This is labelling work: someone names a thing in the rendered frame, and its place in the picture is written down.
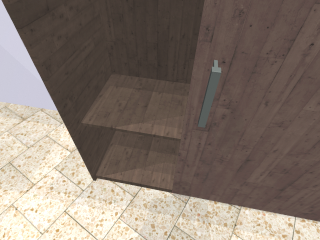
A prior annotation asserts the wardrobe door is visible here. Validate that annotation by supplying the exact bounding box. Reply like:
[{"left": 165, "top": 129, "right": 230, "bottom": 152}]
[{"left": 172, "top": 0, "right": 320, "bottom": 222}]

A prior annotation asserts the handle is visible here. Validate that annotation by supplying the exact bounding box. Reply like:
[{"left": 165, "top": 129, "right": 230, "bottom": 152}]
[{"left": 198, "top": 60, "right": 222, "bottom": 128}]

